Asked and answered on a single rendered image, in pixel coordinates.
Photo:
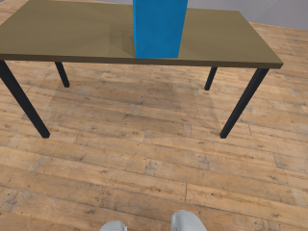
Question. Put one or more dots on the right robot thigh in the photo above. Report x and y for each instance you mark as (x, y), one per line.
(186, 221)

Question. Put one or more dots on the carton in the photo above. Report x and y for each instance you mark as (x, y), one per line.
(158, 28)

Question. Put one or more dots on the table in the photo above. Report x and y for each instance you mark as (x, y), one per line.
(103, 33)

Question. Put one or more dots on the robot thigh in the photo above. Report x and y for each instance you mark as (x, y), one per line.
(115, 225)
(186, 221)

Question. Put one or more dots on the left robot thigh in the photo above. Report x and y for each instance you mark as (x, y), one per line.
(115, 225)

